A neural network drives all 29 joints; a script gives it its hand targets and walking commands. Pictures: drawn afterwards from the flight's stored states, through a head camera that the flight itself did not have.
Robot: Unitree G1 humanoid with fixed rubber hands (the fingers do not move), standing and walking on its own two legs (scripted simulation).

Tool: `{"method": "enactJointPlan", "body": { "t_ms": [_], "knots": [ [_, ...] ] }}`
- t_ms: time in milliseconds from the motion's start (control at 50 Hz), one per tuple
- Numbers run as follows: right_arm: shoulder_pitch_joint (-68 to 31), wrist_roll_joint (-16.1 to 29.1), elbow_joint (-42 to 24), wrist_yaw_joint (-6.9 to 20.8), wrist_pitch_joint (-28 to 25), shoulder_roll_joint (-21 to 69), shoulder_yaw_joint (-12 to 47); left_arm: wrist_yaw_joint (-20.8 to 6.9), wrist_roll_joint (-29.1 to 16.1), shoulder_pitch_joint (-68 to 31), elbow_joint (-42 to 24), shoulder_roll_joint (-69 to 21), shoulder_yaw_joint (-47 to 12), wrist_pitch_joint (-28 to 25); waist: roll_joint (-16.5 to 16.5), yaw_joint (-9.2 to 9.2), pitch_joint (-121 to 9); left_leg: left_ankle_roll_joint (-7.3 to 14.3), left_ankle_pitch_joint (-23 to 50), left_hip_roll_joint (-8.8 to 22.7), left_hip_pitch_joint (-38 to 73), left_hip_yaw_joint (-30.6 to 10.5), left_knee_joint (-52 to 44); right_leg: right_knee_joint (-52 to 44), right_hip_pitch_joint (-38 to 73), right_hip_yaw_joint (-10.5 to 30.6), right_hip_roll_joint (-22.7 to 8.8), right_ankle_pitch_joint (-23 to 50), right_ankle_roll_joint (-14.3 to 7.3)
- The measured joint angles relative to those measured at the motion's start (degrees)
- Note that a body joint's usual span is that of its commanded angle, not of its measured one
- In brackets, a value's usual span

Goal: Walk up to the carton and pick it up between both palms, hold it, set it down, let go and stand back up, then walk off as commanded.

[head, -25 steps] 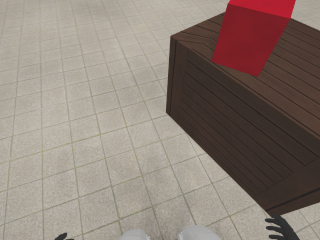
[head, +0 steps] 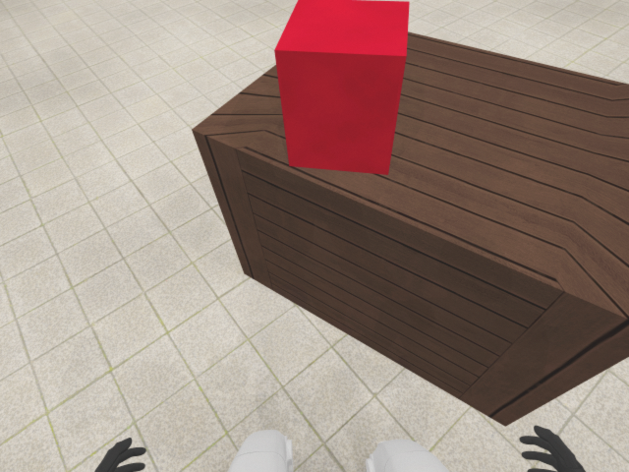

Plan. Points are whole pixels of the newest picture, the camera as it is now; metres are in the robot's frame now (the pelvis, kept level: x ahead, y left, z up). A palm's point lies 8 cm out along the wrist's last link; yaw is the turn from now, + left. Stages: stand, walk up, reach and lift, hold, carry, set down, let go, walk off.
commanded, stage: walk up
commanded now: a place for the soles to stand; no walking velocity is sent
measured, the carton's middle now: (345, 89) +0.76 -0.07 +0.05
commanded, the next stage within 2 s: none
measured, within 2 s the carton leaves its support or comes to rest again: neither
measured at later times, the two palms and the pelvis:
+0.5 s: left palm (144, 350) +0.30 +0.29 -0.09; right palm (555, 431) +0.16 -0.29 -0.10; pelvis +0.15 +0.02 +0.01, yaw -12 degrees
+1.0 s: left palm (139, 294) +0.42 +0.34 -0.12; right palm (495, 361) +0.25 -0.25 -0.10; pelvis +0.26 +0.06 -0.01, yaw -18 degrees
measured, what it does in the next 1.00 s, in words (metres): walks ahead, turning right: left foot, then right foot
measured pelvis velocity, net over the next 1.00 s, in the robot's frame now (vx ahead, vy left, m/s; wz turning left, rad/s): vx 0.26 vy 0.06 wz -0.31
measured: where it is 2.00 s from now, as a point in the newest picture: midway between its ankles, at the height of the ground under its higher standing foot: (302, 400)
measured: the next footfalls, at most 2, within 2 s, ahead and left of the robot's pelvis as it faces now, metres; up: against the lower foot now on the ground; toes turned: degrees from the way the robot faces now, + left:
left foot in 0.12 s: +0.14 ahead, +0.14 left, +0.00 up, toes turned +1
right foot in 0.54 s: +0.24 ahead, -0.15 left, +0.00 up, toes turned -12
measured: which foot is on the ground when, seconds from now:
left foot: up 0.00-0.10, down 0.12-0.54, up 0.56-0.88, down 0.90-1.00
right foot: down 0.00-0.14, up 0.16-0.52, down 0.54-0.92, up 0.94-1.00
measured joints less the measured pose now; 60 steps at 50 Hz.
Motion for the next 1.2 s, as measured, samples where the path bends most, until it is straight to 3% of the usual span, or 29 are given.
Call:
{"method": "enactJointPlan", "body": {
  "t_ms": [100,140,260,400,500,540,580,620,660,740,840,900,940,1040,1200],
  "knots": [
    [-0.40,0.00,-0.04,0.01,-0.57,-0.01,0.00,0.00,0.00,0.22,0.00,0.00,0.00,-0.31,0.02,0.07,-0.26,0.28,2.23,-0.01,-1.96,-0.55,-10.08,-0.01,1.79,-0.01,1.05,-2.64,0.00],
    [-0.33,0.00,-0.06,0.01,-0.81,-0.01,0.00,0.02,0.00,0.21,0.12,-0.01,0.00,-0.30,-0.57,-0.05,-0.94,0.31,9.16,-0.43,-1.79,-0.31,-12.67,0.18,1.81,0.31,0.81,-3.82,0.00],
    [0.29,0.00,-0.03,0.02,-1.90,-0.01,0.00,0.32,0.00,0.23,2.10,-0.01,-0.01,-0.29,-1.83,-0.23,-1.79,-0.37,7.34,0.84,3.17,3.55,-17.44,15.82,-6.80,0.78,1.16,-1.05,0.00],
    [1.60,0.00,-0.03,0.01,-1.11,0.00,0.00,0.32,0.00,0.22,2.50,0.00,-0.01,-0.31,-3.25,-0.23,-2.58,-0.33,6.24,0.60,10.24,8.77,-23.56,16.34,-12.92,0.84,-3.60,1.73,0.00],
    [1.65,0.00,-0.02,0.01,0.37,0.02,0.01,0.32,0.00,0.24,2.41,0.03,-0.01,-0.58,-3.39,-0.26,-3.95,-1.16,2.65,0.58,12.61,12.95,-23.05,6.62,-13.47,0.89,-6.15,2.05,0.00],
    [1.52,-0.01,-0.34,0.01,1.18,-0.03,0.00,0.36,-0.01,0.26,2.18,0.14,-0.01,-2.09,-2.94,-0.11,-3.40,-1.03,0.46,1.94,12.03,13.52,-17.47,-0.86,-10.28,0.83,-5.52,6.12,0.19],
    [0.89,-0.01,-0.33,0.09,2.24,-0.08,0.25,0.66,0.00,0.53,2.40,0.03,-0.23,-3.14,-0.90,0.31,-1.42,-0.15,-0.16,2.90,10.11,8.71,-6.70,1.48,-8.46,0.45,-2.83,4.62,1.23],
    [0.89,-0.01,-0.36,0.27,3.33,-0.12,0.47,1.44,0.00,1.47,2.62,0.02,-0.23,-3.19,-0.35,0.35,-1.21,-0.15,-0.19,0.63,7.24,3.63,1.59,1.69,-6.17,0.68,-1.62,3.05,1.30],
    [0.86,0.00,-0.42,0.27,3.42,-0.14,0.36,2.24,0.00,1.89,2.61,0.01,-0.24,-3.18,-0.28,0.30,-1.20,-0.16,-0.23,-0.61,3.96,1.60,5.37,1.60,-4.44,0.72,-1.56,2.00,1.30],
    [-0.01,0.00,-0.65,0.36,3.13,-0.16,0.36,3.13,0.00,2.16,2.59,0.01,-0.26,-3.45,0.64,0.28,-0.76,-0.12,-0.25,-0.32,-1.85,-0.51,4.65,1.59,-2.73,0.68,-1.15,0.65,1.31],
    [-0.26,0.00,-0.70,0.72,3.30,-0.18,0.21,3.70,0.00,2.53,2.77,0.00,-0.26,-3.83,1.70,0.26,-0.92,0.03,-0.22,0.96,-4.07,-1.28,-2.76,1.58,-1.75,0.75,-1.06,-1.12,1.31],
    [-0.25,0.00,-0.72,0.97,2.83,-0.19,-0.30,3.98,0.00,2.53,2.77,0.00,-0.26,-3.92,2.00,0.21,-1.20,-0.16,4.96,1.43,-4.03,-1.32,-8.46,1.72,-2.01,0.82,-1.60,-2.20,1.31],
    [-0.27,0.00,-0.73,1.13,1.76,-0.17,-0.36,4.20,0.00,2.51,3.64,-0.01,-0.28,-3.88,0.86,0.22,-1.19,0.12,7.09,0.33,-3.94,0.54,-8.34,5.05,-3.43,2.12,-2.73,-2.76,1.30],
    [0.32,0.00,-0.69,1.17,1.69,-0.17,-0.36,4.26,0.00,2.53,6.60,0.01,-0.30,-3.74,0.50,0.02,-2.15,1.71,6.31,0.60,-0.90,4.44,-13.01,20.42,-11.22,2.15,-0.36,-2.36,1.31],
    [0.64,0.00,-0.69,1.16,1.39,-0.15,-0.36,4.26,0.00,2.52,6.76,0.03,-0.31,-3.66,-0.22,-0.39,-2.22,3.80,6.60,-0.84,4.80,10.59,-18.82,20.69,-14.30,2.23,-3.40,1.04,1.31]
  ]
}}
